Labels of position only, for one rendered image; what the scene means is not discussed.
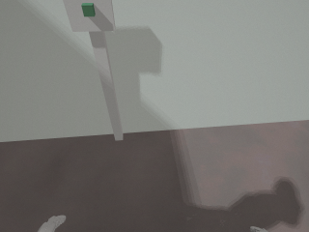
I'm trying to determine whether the button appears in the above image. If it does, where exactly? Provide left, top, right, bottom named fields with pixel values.
left=81, top=3, right=96, bottom=17

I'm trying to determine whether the left robot hand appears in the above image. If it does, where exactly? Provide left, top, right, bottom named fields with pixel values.
left=38, top=215, right=67, bottom=232

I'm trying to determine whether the panel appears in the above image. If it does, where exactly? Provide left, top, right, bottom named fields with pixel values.
left=63, top=0, right=124, bottom=141

